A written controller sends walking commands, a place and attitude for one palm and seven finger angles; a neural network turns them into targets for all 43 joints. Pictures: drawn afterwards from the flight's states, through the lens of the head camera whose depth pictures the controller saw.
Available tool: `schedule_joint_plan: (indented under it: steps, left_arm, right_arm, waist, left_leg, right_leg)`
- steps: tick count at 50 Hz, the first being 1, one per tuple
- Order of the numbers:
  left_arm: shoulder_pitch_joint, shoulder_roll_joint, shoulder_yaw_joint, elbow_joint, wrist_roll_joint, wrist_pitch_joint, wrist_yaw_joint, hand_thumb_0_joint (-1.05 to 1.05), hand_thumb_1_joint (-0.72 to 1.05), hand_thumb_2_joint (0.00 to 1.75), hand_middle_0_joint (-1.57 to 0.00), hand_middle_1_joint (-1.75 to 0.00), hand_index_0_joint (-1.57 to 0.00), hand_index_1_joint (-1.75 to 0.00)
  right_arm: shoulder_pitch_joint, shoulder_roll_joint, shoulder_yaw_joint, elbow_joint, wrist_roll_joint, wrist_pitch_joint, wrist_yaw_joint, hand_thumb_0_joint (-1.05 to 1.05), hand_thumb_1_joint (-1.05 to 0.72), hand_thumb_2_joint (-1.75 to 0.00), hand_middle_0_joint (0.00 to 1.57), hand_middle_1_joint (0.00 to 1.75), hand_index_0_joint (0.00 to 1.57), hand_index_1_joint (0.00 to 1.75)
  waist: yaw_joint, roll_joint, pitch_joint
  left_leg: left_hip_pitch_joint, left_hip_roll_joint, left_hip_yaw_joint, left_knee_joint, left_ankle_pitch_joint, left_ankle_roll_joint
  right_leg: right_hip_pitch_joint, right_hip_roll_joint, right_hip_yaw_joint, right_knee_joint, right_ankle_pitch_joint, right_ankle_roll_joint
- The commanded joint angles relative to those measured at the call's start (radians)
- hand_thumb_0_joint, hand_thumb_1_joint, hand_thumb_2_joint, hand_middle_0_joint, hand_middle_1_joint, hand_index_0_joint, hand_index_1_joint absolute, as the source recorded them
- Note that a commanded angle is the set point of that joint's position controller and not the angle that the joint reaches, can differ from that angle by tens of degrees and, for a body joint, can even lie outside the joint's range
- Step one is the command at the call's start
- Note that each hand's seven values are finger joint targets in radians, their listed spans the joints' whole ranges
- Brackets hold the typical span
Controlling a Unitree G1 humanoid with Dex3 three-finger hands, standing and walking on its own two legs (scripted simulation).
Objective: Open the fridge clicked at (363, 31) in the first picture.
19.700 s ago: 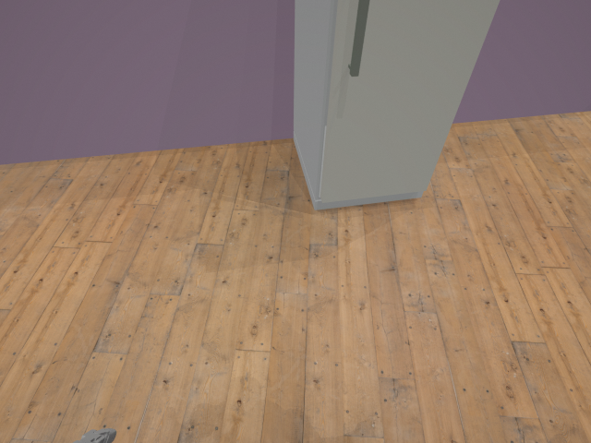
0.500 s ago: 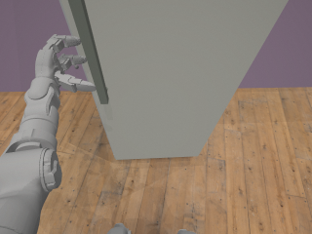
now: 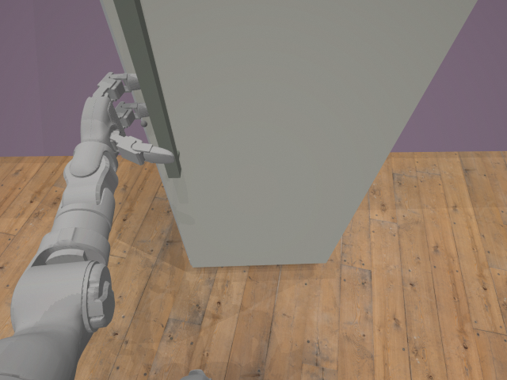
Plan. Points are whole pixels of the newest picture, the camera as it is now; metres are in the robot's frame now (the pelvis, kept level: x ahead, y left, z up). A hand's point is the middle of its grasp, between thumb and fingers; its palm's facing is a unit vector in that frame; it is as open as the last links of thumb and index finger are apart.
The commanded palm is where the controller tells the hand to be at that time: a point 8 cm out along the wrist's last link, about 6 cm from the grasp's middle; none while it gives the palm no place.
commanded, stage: slide the fingers in behind the handle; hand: left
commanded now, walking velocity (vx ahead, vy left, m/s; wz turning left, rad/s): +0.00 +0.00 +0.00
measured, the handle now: (151, 71) +0.53 +0.14 +0.20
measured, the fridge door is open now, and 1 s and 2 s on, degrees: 0 0 0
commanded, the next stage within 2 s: grip the handle and tug to test in 1.02 s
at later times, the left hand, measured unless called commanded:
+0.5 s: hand (165, 124) +0.47 +0.13 +0.14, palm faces +0.01 -1.00 +0.00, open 13.9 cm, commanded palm +0.45 +0.18 +0.14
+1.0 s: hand (162, 123) +0.48 +0.13 +0.14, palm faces +0.01 -1.00 +0.00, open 14.0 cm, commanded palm +0.45 +0.18 +0.14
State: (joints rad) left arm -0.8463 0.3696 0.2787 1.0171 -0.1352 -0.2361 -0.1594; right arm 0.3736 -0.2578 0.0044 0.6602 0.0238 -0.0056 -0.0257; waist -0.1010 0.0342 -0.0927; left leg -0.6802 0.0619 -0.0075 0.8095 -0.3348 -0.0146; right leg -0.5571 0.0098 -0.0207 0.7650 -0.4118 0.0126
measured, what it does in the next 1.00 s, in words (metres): stands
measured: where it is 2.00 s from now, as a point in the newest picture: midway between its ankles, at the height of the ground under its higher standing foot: outside the picture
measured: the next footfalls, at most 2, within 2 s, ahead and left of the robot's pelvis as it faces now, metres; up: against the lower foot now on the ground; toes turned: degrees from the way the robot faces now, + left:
none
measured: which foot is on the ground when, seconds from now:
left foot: down 0.00-1.00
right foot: down 0.00-1.00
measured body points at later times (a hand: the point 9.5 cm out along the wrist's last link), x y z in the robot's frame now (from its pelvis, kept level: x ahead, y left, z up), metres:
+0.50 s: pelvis +0.00 -0.01 +0.00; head +0.05 -0.01 +0.45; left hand +0.47 +0.18 +0.14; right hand +0.04 -0.27 -0.12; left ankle +0.03 +0.13 -0.70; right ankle -0.02 -0.13 -0.70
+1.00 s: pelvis +0.00 -0.01 +0.00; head +0.05 -0.01 +0.45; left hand +0.47 +0.19 +0.14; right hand +0.03 -0.27 -0.12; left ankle +0.03 +0.13 -0.70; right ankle -0.02 -0.13 -0.70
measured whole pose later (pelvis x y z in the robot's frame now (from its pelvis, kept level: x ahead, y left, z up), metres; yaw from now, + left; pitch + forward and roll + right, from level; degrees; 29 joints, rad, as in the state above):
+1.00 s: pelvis +0.00 -0.01 +0.00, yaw +0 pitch +11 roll -2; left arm -0.86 0.32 0.26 1.04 -0.12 -0.26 -0.10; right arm 0.38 -0.25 0.00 0.68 0.02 0.00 -0.02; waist -0.11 0.04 -0.09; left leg -0.66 0.06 0.00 0.78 -0.32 -0.02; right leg -0.55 0.01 -0.01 0.76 -0.41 0.01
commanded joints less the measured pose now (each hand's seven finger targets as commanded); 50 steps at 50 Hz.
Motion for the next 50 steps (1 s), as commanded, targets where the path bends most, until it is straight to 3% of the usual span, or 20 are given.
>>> schedule_joint_plan:
  steps: [1,8,11,14,16,19,21,23,24,27,28,31,33,37,39,41,43,45,47,50]
  left_arm:
    - [-0.493,0.172,0.015,-0.213,-0.011,-0.063,0.013,0.00,-0.50,0.30,-0.30,-1.20,-0.30,-1.20]
    - [-0.466,0.156,0.014,-0.244,0.002,-0.065,0.043,0.00,-0.50,0.30,-0.30,-1.20,-0.30,-1.20]
    - [-0.466,0.189,0.041,-0.236,0.004,-0.070,0.050,0.00,-0.50,0.30,-0.30,-1.20,-0.30,-1.20]
    - [-0.463,0.147,0.003,-0.249,0.009,-0.076,0.047,0.00,-0.50,0.30,-0.30,-1.20,-0.30,-1.20]
    - [-0.472,0.158,0.015,-0.233,0.006,-0.077,0.052,0.00,-0.50,0.30,-0.30,-1.20,-0.30,-1.20]
    - [-0.483,0.111,-0.020,-0.250,0.000,-0.078,0.048,0.00,-0.50,0.30,-0.30,-1.20,-0.30,-1.20]
    - [-0.463,0.131,0.004,-0.240,-0.004,-0.078,0.053,0.00,-0.50,0.30,-0.30,-1.20,-0.30,-1.20]
    - [-0.459,0.153,0.020,-0.209,0.001,-0.072,0.057,0.00,-0.50,0.30,-0.30,-1.20,-0.30,-1.20]
    - [-0.472,0.129,-0.005,-0.211,0.003,-0.070,0.057,0.00,-0.50,0.30,-0.30,-1.20,-0.30,-1.20]
    - [-0.477,0.148,0.012,-0.214,0.008,-0.078,0.063,0.00,-0.50,0.30,-0.30,-1.20,-0.30,-1.20]
    - [-0.496,0.140,0.000,-0.213,0.010,-0.081,0.064,0.00,-0.50,0.30,-0.30,-1.20,-0.30,-1.20]
    - [-0.478,0.172,0.032,-0.233,0.010,-0.097,0.067,0.00,-0.50,0.30,-0.30,-1.20,-0.30,-1.20]
    - [-0.492,0.125,-0.013,-0.216,0.010,-0.094,0.061,0.00,-0.50,0.30,-0.30,-1.20,-0.30,-1.20]
    - [-0.504,0.136,-0.003,-0.203,0.009,-0.090,0.062,0.00,-0.50,0.30,-0.30,-1.20,-0.30,-1.20]
    - [-0.517,0.141,0.000,-0.191,0.006,-0.087,0.061,0.00,-0.50,0.30,-0.30,-1.20,-0.30,-1.20]
    - [-0.522,0.179,0.031,-0.201,0.006,-0.094,0.063,0.00,-0.50,0.30,-0.30,-1.20,-0.30,-1.20]
    - [-0.499,0.174,0.028,-0.198,0.011,-0.096,0.059,0.00,-0.50,0.30,-0.30,-1.20,-0.30,-1.20]
    - [-0.502,0.148,0.009,-0.193,0.010,-0.099,0.056,0.00,-0.50,0.30,-0.30,-1.20,-0.30,-1.20]
    - [-0.496,0.122,-0.014,-0.191,0.007,-0.093,0.052,0.00,-0.50,0.30,-0.30,-1.20,-0.30,-1.20]
    - [-0.493,0.132,0.005,-0.200,0.001,-0.091,0.058,0.00,-0.50,0.30,-0.30,-1.20,-0.30,-1.20]
  right_arm:
    - [0.082,-0.155,-0.054,-0.070,0.003,-0.027,-0.014,0.00,-0.90,-0.90,0.20,0.30,0.20,0.30]
    - [0.067,-0.144,-0.053,-0.081,-0.001,-0.020,-0.008,0.00,-0.90,-0.90,0.20,0.30,0.20,0.30]
    - [0.064,-0.146,-0.052,-0.082,-0.001,-0.016,-0.012,0.00,-0.90,-0.90,0.20,0.30,0.20,0.30]
    - [0.058,-0.139,-0.052,-0.087,0.001,-0.017,-0.010,0.00,-0.90,-0.90,0.20,0.30,0.20,0.30]
    - [0.061,-0.141,-0.051,-0.080,0.000,-0.017,-0.011,0.00,-0.90,-0.90,0.20,0.30,0.20,0.30]
    - [0.057,-0.137,-0.056,-0.081,0.002,-0.020,-0.011,0.00,-0.90,-0.90,0.20,0.30,0.20,0.30]
    - [0.060,-0.139,-0.055,-0.077,0.001,-0.021,-0.011,0.00,-0.90,-0.90,0.20,0.30,0.20,0.30]
    - [0.063,-0.141,-0.054,-0.071,0.001,-0.017,-0.012,0.00,-0.90,-0.90,0.20,0.30,0.20,0.30]
    - [0.060,-0.138,-0.051,-0.073,0.000,-0.017,-0.011,0.00,-0.90,-0.90,0.20,0.30,0.20,0.30]
    - [0.060,-0.139,-0.053,-0.074,0.000,-0.018,-0.011,0.00,-0.90,-0.90,0.20,0.30,0.20,0.30]
    - [0.060,-0.139,-0.053,-0.071,0.001,-0.017,-0.012,0.00,-0.90,-0.90,0.20,0.30,0.20,0.30]
    - [0.062,-0.141,-0.055,-0.074,-0.001,-0.019,-0.011,0.00,-0.90,-0.90,0.20,0.30,0.20,0.30]
    - [0.057,-0.136,-0.051,-0.072,0.000,-0.020,-0.010,0.00,-0.90,-0.90,0.20,0.30,0.20,0.30]
    - [0.062,-0.141,-0.054,-0.069,0.000,-0.020,-0.012,0.00,-0.90,-0.90,0.20,0.30,0.20,0.30]
    - [0.067,-0.143,-0.054,-0.064,-0.001,-0.020,-0.012,0.00,-0.90,-0.90,0.20,0.30,0.20,0.30]
    - [0.069,-0.146,-0.054,-0.065,-0.001,-0.021,-0.015,0.00,-0.90,-0.90,0.20,0.30,0.20,0.30]
    - [0.070,-0.144,-0.055,-0.067,-0.002,-0.020,-0.013,0.00,-0.90,-0.90,0.20,0.30,0.20,0.30]
    - [0.075,-0.143,-0.056,-0.066,-0.002,-0.020,-0.012,0.00,-0.90,-0.90,0.20,0.30,0.20,0.30]
    - [0.066,-0.142,-0.055,-0.068,0.001,-0.022,-0.009,0.00,-0.90,-0.90,0.20,0.30,0.20,0.30]
    - [0.078,-0.147,-0.060,-0.066,-0.002,-0.024,-0.008,0.00,-0.90,-0.90,0.20,0.30,0.20,0.30]
  waist:
    - [-0.028,0.011,-0.359]
    - [-0.010,0.020,-0.370]
    - [-0.009,-0.010,-0.360]
    - [-0.010,0.016,-0.360]
    - [-0.016,-0.005,-0.352]
    - [-0.020,-0.002,-0.360]
    - [-0.011,-0.003,-0.375]
    - [-0.011,-0.033,-0.342]
    - [-0.018,-0.030,-0.325]
    - [-0.011,-0.023,-0.342]
    - [-0.021,-0.018,-0.329]
    - [-0.004,-0.012,-0.369]
    - [-0.020,-0.010,-0.334]
    - [-0.018,0.004,-0.352]
    - [-0.026,-0.022,-0.341]
    - [-0.021,-0.024,-0.362]
    - [-0.012,-0.002,-0.375]
    - [-0.025,-0.021,-0.349]
    - [-0.024,0.016,-0.348]
    - [-0.019,-0.006,-0.362]
  left_leg:
    - [0.383,-0.040,-0.013,-0.071,0.280,0.041]
    - [0.378,-0.047,-0.001,-0.073,0.293,0.040]
    - [0.352,-0.050,0.006,-0.076,0.278,0.045]
    - [0.363,-0.051,0.010,-0.079,0.273,0.043]
    - [0.356,-0.051,0.009,-0.079,0.262,0.045]
    - [0.368,-0.053,0.011,-0.082,0.254,0.045]
    - [0.367,-0.054,0.012,-0.079,0.268,0.045]
    - [0.336,-0.054,0.014,-0.083,0.249,0.047]
    - [0.327,-0.057,0.015,-0.088,0.234,0.048]
    - [0.328,-0.057,0.016,-0.086,0.225,0.048]
    - [0.333,-0.056,0.014,-0.089,0.222,0.048]
    - [0.347,-0.056,0.013,-0.085,0.245,0.046]
    - [0.338,-0.056,0.014,-0.087,0.224,0.046]
    - [0.349,-0.054,0.010,-0.089,0.224,0.044]
    - [0.340,-0.052,0.008,-0.091,0.216,0.045]
    - [0.335,-0.053,0.011,-0.086,0.223,0.048]
    - [0.344,-0.053,0.009,-0.085,0.237,0.045]
    - [0.348,-0.053,0.008,-0.081,0.244,0.047]
    - [0.359,-0.050,0.007,-0.086,0.222,0.042]
    - [0.372,-0.048,0.001,-0.083,0.251,0.043]
  right_leg:
    - [0.000,0.044,-0.026,-0.102,0.358,-0.021]
    - [0.038,0.042,-0.021,-0.101,0.396,-0.021]
    - [0.062,0.040,-0.013,-0.105,0.408,-0.018]
    - [0.059,0.039,-0.013,-0.107,0.407,-0.019]
    - [0.059,0.040,-0.012,-0.112,0.402,-0.016]
    - [0.055,0.039,-0.010,-0.117,0.399,-0.016]
    - [0.069,0.038,-0.009,-0.114,0.414,-0.017]
    - [0.072,0.037,-0.007,-0.118,0.407,-0.015]
    - [0.069,0.036,-0.007,-0.121,0.399,-0.013]
    - [0.074,0.034,-0.004,-0.121,0.389,-0.014]
    - [0.060,0.035,-0.005,-0.124,0.380,-0.015]
    - [0.081,0.036,-0.004,-0.115,0.397,-0.018]
    - [0.059,0.036,-0.006,-0.122,0.379,-0.015]
    - [0.052,0.036,-0.006,-0.120,0.366,-0.017]
    - [0.050,0.037,-0.009,-0.123,0.358,-0.015]
    - [0.063,0.035,-0.001,-0.122,0.371,-0.013]
    - [0.066,0.036,-0.005,-0.114,0.377,-0.017]
    - [0.051,0.039,-0.010,-0.116,0.376,-0.017]
    - [0.027,0.039,-0.012,-0.119,0.345,-0.019]
    - [0.033,0.044,-0.018,-0.113,0.355,-0.022]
